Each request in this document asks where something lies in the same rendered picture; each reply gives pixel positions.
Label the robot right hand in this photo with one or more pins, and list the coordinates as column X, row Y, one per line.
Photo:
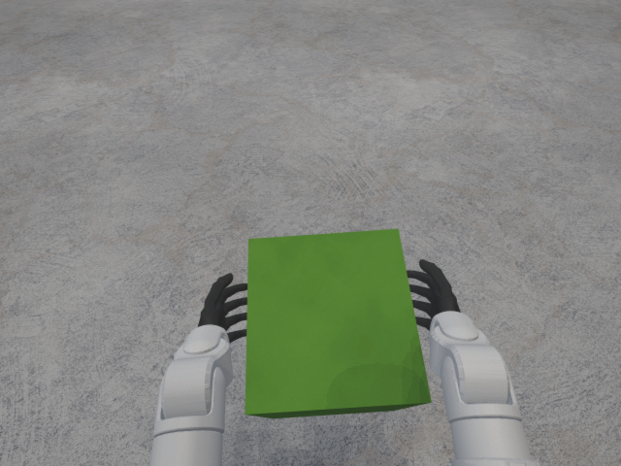
column 439, row 294

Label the left robot forearm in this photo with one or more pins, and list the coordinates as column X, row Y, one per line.
column 190, row 413

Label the right robot forearm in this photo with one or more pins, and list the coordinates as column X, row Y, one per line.
column 478, row 393

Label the carton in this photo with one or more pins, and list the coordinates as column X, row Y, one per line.
column 330, row 327

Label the robot left hand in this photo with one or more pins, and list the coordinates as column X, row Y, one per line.
column 216, row 309

